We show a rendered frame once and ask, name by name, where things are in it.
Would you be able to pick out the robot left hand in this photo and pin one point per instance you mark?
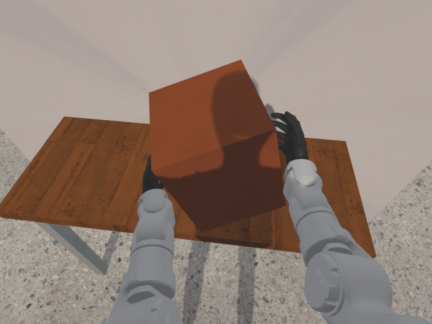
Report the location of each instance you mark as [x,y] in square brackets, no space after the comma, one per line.
[150,181]

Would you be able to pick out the right robot forearm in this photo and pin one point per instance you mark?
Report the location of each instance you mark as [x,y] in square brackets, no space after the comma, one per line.
[314,220]

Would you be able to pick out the robot right upper arm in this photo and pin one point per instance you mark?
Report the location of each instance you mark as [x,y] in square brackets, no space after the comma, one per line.
[350,289]

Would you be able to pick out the left robot forearm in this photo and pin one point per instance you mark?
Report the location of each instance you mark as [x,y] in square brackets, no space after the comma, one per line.
[150,272]

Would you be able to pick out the robot right hand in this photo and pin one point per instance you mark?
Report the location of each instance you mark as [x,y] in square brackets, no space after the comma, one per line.
[294,146]

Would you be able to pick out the robot left upper arm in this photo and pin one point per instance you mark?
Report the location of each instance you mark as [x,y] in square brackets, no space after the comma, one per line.
[153,310]

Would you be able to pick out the carton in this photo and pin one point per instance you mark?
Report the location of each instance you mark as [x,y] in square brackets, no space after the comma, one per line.
[214,147]

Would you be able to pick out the table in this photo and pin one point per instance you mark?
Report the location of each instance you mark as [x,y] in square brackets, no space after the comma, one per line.
[89,174]

